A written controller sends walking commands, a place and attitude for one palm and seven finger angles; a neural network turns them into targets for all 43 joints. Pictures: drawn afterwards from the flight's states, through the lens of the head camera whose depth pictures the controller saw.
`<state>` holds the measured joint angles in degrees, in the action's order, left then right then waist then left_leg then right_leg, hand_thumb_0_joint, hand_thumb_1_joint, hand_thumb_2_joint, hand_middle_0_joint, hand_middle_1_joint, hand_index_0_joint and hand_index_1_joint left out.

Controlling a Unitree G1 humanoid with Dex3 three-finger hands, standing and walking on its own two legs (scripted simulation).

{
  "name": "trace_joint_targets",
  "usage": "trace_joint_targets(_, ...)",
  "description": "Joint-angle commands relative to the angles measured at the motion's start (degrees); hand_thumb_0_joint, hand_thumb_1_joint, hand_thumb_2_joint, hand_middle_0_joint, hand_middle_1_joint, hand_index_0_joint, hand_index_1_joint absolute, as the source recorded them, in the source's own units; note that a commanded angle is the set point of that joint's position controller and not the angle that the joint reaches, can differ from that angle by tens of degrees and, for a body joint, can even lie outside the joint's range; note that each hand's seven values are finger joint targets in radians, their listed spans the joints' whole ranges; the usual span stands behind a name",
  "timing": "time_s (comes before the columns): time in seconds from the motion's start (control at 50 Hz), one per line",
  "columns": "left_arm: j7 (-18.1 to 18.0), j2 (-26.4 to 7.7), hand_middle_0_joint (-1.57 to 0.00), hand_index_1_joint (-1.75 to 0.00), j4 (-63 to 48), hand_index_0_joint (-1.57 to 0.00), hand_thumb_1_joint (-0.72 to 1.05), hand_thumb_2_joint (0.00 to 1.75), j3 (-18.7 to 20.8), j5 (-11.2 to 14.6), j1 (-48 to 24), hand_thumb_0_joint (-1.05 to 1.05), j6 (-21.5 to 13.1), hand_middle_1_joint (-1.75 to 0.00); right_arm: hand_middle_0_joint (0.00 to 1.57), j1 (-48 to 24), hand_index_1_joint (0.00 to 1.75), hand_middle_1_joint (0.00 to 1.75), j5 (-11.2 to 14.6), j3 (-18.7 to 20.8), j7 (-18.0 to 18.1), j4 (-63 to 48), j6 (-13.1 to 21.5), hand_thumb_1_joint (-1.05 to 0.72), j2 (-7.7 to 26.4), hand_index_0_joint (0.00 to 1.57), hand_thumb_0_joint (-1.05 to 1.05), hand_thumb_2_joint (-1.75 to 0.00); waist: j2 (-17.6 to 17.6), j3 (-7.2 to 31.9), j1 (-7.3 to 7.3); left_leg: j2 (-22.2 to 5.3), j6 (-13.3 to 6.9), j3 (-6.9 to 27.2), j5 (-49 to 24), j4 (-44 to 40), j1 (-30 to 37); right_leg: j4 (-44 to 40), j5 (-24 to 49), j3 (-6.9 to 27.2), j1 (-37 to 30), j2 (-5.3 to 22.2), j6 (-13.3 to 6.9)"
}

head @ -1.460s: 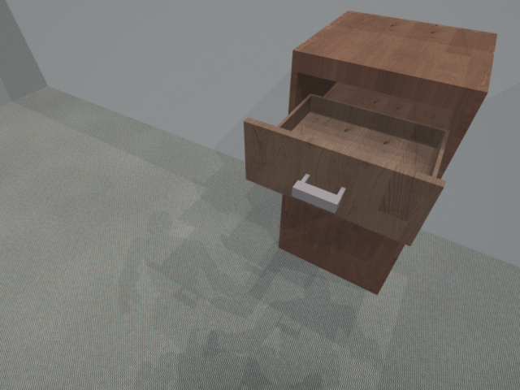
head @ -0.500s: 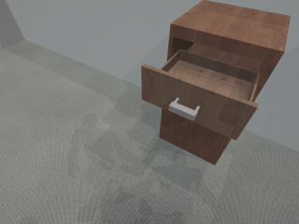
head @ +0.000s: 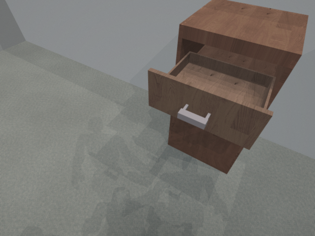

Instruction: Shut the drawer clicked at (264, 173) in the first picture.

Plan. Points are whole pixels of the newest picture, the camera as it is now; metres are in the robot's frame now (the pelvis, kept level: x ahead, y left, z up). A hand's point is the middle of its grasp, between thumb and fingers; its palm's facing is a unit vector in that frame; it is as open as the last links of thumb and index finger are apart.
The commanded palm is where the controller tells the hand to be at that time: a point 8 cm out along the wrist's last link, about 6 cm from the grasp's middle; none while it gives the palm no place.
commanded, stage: turn to face it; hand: left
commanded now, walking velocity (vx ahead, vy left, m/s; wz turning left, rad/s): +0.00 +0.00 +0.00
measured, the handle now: (194, 114) +0.51 -0.10 -0.01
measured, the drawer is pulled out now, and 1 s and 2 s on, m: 0.29 0.29 0.29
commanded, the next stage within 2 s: take the last steps up to it in 0.92 s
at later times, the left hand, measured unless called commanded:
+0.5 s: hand out of the picture +0.05 +0.17 -0.18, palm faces -0.16 -0.94 -0.29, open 7.4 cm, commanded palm none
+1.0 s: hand out of the picture +0.08 +0.15 -0.17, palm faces -0.31 -0.92 -0.22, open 7.4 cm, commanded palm none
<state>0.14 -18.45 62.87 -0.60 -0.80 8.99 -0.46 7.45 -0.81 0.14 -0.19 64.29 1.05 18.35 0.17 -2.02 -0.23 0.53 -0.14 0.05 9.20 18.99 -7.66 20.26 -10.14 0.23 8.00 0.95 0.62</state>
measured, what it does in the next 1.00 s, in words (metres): lifts its left foot, turning right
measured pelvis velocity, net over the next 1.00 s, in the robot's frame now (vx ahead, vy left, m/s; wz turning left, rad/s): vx -0.03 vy -0.02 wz -0.41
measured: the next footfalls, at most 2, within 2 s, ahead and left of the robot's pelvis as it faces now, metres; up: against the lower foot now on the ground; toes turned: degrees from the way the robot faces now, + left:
left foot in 1.08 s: +0.05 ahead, +0.09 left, +0.00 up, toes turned -27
right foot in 1.68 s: +0.06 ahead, -0.21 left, +0.00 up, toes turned -38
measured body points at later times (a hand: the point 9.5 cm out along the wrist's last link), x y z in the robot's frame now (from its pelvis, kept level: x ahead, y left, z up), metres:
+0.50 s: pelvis -0.02 -0.03 -0.03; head +0.00 -0.06 +0.42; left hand +0.06 +0.22 -0.16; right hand +0.00 -0.29 -0.19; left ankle +0.01 +0.11 -0.74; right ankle -0.01 -0.11 -0.75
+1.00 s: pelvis -0.03 -0.02 -0.01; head -0.01 -0.02 +0.44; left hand +0.10 +0.20 -0.15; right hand -0.05 -0.29 -0.15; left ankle +0.00 +0.13 -0.71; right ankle -0.01 -0.11 -0.75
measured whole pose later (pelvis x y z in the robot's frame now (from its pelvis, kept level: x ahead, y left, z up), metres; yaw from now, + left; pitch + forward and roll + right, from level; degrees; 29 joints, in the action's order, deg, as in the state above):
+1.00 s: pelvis -0.03 -0.02 -0.01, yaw -24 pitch +1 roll +1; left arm -0.5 -10.8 52.8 3.4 -1.6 16.3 1.8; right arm 9.8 -0.9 3.7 1.5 55.0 -2.1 12.6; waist 0.8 -1.2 2.0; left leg -0.7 2.1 2.2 22.4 45.3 -20.4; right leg 22.6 -6.1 9.4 16.8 -7.6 -3.8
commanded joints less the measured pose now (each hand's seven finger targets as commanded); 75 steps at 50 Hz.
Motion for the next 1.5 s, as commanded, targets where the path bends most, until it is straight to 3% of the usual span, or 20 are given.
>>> trace_joint_targets(0.0, -1.0, -11.4, -0.2, -0.3, -3.5, -0.2, 0.9, 0.9, 2.2, 0.0, -1.7, 0.0, -1.4, -0.3, 0.2, -2.3, 0.3, 0.3, 0.3, 1.9, 0.7, -3.1, 1.2, -0.9, 11.2, 0.2, 0.0, -0.9, 0.6, 2.4, 0.08, -6.9, -0.9, 5.7, -3.8, -3.5, 0.3, -4.1, 3.3, 5.8, 0.3, 6.2, -1.7)
trace_joint_targets(0.22, -0.9, -6.7, -0.2, -0.3, -6.8, -0.2, 0.9, 0.9, 3.1, -0.2, 1.8, 0.0, 1.8, -0.3, 0.2, 3.2, 0.3, 0.3, 0.1, 2.8, 1.8, -5.9, -0.9, -0.9, 6.1, 0.2, 0.0, -0.9, -0.8, 1.5, -0.42, -9.4, -0.4, 1.1, -2.7, 2.9, 1.5, 4.8, 8.8, 8.2, 8.8, 3.9, -1.7)
trace_joint_targets(0.32, 0.0, -3.9, -0.2, -0.3, -10.0, -0.2, 0.9, 0.9, 4.0, -0.3, 3.8, 0.0, 2.8, -0.3, 0.2, 1.8, 0.3, 0.3, 0.0, 4.7, 1.9, -10.0, -1.2, -0.9, 7.9, 0.2, 0.0, -0.9, -8.5, 0.6, 0.62, -17.9, -5.7, 5.4, 0.4, -1.0, -2.3, 21.2, -6.1, 2.9, 13.3, -1.2, -0.2)
trace_joint_targets(0.38, 0.3, -1.9, -0.2, -0.3, -11.3, -0.2, 0.9, 0.9, 4.6, -0.2, 6.1, 0.0, 3.1, -0.3, 0.2, -0.5, 0.3, 0.3, -0.3, 5.2, 1.8, -12.2, -1.0, -0.9, 6.9, 0.2, 0.0, -0.9, -10.7, 0.8, 1.97, -21.3, -8.5, 2.4, -6.0, 1.0, -4.8, 27.0, -16.5, 0.6, 11.9, 1.4, 0.0)
trace_joint_targets(0.42, 0.5, -1.6, -0.2, -0.3, -10.1, -0.2, 0.9, 0.9, 5.1, -0.5, 11.5, 0.0, 2.5, -0.3, 0.2, -2.4, 0.3, 0.3, -0.4, 5.4, 1.8, -13.1, -1.4, -0.9, 6.3, 0.2, 0.0, -0.9, -5.3, 2.1, 4.82, -17.5, -4.6, -3.2, -4.8, 11.5, -8.3, 16.2, -7.0, -0.7, 4.5, 1.0, -0.3)
trace_joint_targets(0.44, 0.1, -4.2, -0.2, -0.3, -9.7, -0.2, 0.9, 0.9, 5.7, -0.9, 13.8, 0.0, 1.7, -0.3, 0.2, -1.9, 0.3, 0.3, 0.0, 5.3, 1.6, -13.4, -1.9, -0.9, 3.9, 0.2, 0.0, -0.9, 5.9, 1.7, 5.59, -11.2, -0.3, -7.3, 4.7, 24.0, -13.2, 4.1, 2.8, 7.9, 1.8, 5.1, -1.8)
trace_joint_targets(0.46, -0.8, -10.1, -0.2, -0.3, -10.2, -0.2, 0.9, 0.9, 6.9, -1.2, 14.4, 0.0, 1.0, -0.3, 0.2, -1.2, 0.3, 0.3, 0.2, 4.4, 1.4, -15.3, -2.0, -0.9, -0.6, 0.2, 0.0, -0.9, 22.9, 0.0, 4.63, -2.1, 3.4, -8.0, 24.8, 39.1, -26.6, -4.4, 15.4, 32.2, 0.3, 19.1, -7.3)
trace_joint_targets(0.48, -1.4, -9.1, -0.2, -0.3, -10.6, -0.2, 0.9, 0.9, 6.7, -0.3, 15.0, 0.0, 1.3, -0.3, 0.2, -2.2, 0.3, 0.3, 0.2, 4.8, 1.7, -15.4, -2.5, -0.9, 1.3, 0.2, 0.0, -0.9, 15.2, 0.5, 5.0, -3.1, 2.5, 0.6, 24.0, 43.9, -24.2, -5.5, 14.3, 30.4, 3.3, 19.7, -10.3)
trace_joint_targets(0.5, -1.6, -7.3, -0.2, -0.3, -11.5, -0.2, 0.9, 0.9, 6.9, -0.3, 11.6, 0.0, 1.3, -0.3, 0.2, -1.0, 0.3, 0.3, 0.3, 5.1, 1.6, -14.4, -2.8, -0.9, 1.6, 0.2, 0.0, -0.9, 14.5, 0.1, 3.18, -4.1, 2.1, 2.2, 19.7, 46.3, -23.8, -6.9, 4.3, 28.1, 5.9, 16.4, -9.7)
trace_joint_targets(0.58, -1.4, -3.5, -0.2, -0.3, -13.2, -0.2, 0.9, 0.9, 6.2, 0.1, 8.1, 0.0, 0.6, -0.3, 0.2, 1.5, 0.3, 0.3, -0.1, 5.1, 1.4, -11.8, -2.4, -0.9, 0.5, 0.2, 0.0, -0.9, 4.6, 3.7, 1.11, -4.4, 3.3, 2.1, 9.6, 47.5, -24.2, -3.1, 7.5, 21.4, 1.0, 10.3, -8.2)
trace_joint_targets(0.74, -1.6, -2.2, -0.2, -0.3, -12.3, -0.2, 0.9, 0.9, 6.6, -0.2, 12.0, 0.0, 0.6, -0.3, 0.2, 1.3, 0.3, 0.3, -0.4, 4.9, 2.1, -12.2, -2.8, -0.9, -0.4, 0.2, 0.0, -0.9, 6.6, 3.8, 2.13, -3.5, 4.2, 3.0, 9.3, 43.1, -25.6, -4.5, 5.5, 23.7, -2.6, 8.8, -7.2)
trace_joint_targets(0.96, -1.7, -4.1, -0.2, -0.3, -14.0, -0.2, 0.9, 0.9, 6.9, -1.0, 9.0, 0.0, 1.3, -0.3, 0.2, 3.8, 0.3, 0.3, 0.5, 4.2, 2.0, -13.1, -1.5, -0.9, -1.3, 0.2, 0.0, -0.9, 7.7, 4.8, 1.93, -1.0, 1.4, 2.3, 14.5, 21.0, -13.5, -5.8, 0.8, 29.1, 2.2, 8.1, -10.9)
trace_joint_targets(1.0, -1.7, -4.1, -0.2, -0.3, -14.2, -0.2, 0.9, 0.9, 6.9, -0.8, 7.1, 0.0, 1.5, -0.3, 0.2, 8.4, 0.3, 0.3, 0.7, 4.0, 2.3, -11.9, -1.0, -0.9, -2.0, 0.2, 0.0, -0.9, 7.2, 6.4, 0.08, -0.3, 0.7, 1.6, 10.6, 12.5, -7.7, -4.5, 1.2, 28.1, 3.6, 6.9, -9.4)
trace_joint_targets(1.04, -1.5, -2.2, -0.2, -0.3, -14.6, -0.2, 0.9, 0.9, 6.4, -0.3, 5.3, 0.0, 1.7, -0.3, 0.2, 14.2, 0.3, 0.3, 0.5, 3.9, 2.6, -10.1, 0.0, -0.9, -1.4, 0.2, 0.0, -0.9, 4.3, 6.4, -2.3, -2.4, -0.5, 2.7, 6.8, 1.0, 6.4, -1.4, -12.9, 22.7, 14.2, 1.8, -5.4)
trace_joint_targets(1.08, -0.5, 1.9, -0.2, -0.3, -16.3, -0.2, 0.9, 0.9, 5.7, -0.2, 3.9, 0.0, 1.8, -0.3, 0.2, 14.7, 0.3, 0.3, -1.3, 5.0, 2.6, -11.6, -0.1, -0.9, 6.2, 0.2, 0.0, -0.9, -17.6, -1.3, -3.18, -22.6, -7.8, 29.0, 30.7, -13.7, 6.2, 24.0, -21.0, 6.2, 33.0, -9.4, -0.4)
trace_joint_targets(1.1, -0.1, -0.3, -0.2, -0.3, -17.3, -0.2, 0.9, 0.9, 6.4, -1.0, 1.4, 0.0, 1.6, -0.3, 0.2, 12.4, 0.3, 0.3, -1.2, 4.7, 2.6, -13.0, -0.2, -0.9, 6.7, 0.2, 0.0, -0.9, -11.7, -5.9, -2.76, -26.1, -10.5, 30.2, 33.4, -16.1, -4.8, 33.4, -17.3, 6.2, 31.8, -4.6, 0.3)
trace_joint_targets(1.14, 0.6, -1.3, -0.2, -0.3, -14.2, -0.2, 0.9, 0.9, 7.0, -2.0, 4.8, 0.0, 1.5, -0.3, 0.2, 8.9, 0.3, 0.3, -1.0, 3.1, 2.4, -12.6, 0.7, -0.9, 1.8, 0.2, 0.0, -0.9, -6.7, -7.0, 1.08, -18.7, -8.1, 22.5, 27.3, -14.0, -8.4, 41.0, -10.0, 6.5, 29.7, -3.5, 0.3)
trace_joint_targets(1.2, 1.7, 2.0, -0.2, -0.3, -12.2, -0.2, 0.9, 0.9, 5.8, -1.5, 6.9, 0.0, 1.3, -0.3, 0.2, 13.1, 0.3, 0.3, -0.5, 2.8, 2.6, -11.0, 2.3, -0.9, 1.0, 0.2, 0.0, -0.9, -5.9, -2.0, 0.46, -12.6, -5.5, 11.0, 15.8, -10.6, -1.4, 47.3, -2.7, 3.1, 31.8, -2.9, 0.8)
trace_joint_targets(1.36, 2.0, 3.9, -0.2, -0.3, -13.3, -0.2, 0.9, 0.9, 4.5, -1.2, -1.5, 0.0, 1.0, -0.3, 0.2, 25.7, 0.3, 0.3, -0.8, 1.8, 3.0, -4.9, 3.6, -0.9, -1.8, 0.2, 0.0, -0.9, -6.4, -4.9, -3.58, -17.3, -9.8, 10.9, -0.7, -9.2, 7.8, 41.4, -2.4, 0.9, 39.4, 2.5, 1.4)
trace_joint_targets(1.48, 2.2, 6.3, -0.2, -0.3, -13.0, -0.2, 0.9, 0.9, 3.0, -0.5, -7.8, 0.0, 0.1, -0.3, 0.2, 29.6, 0.3, 0.3, -1.3, 1.6, 2.9, -1.4, 3.3, -0.9, -2.6, 0.2, 0.0, -0.9, -9.6, -3.9, -5.33, -16.4, -9.1, 4.6, -16.6, -5.6, 8.9, 26.4, -4.9, -4.7, 31.5, 3.0, 0.1)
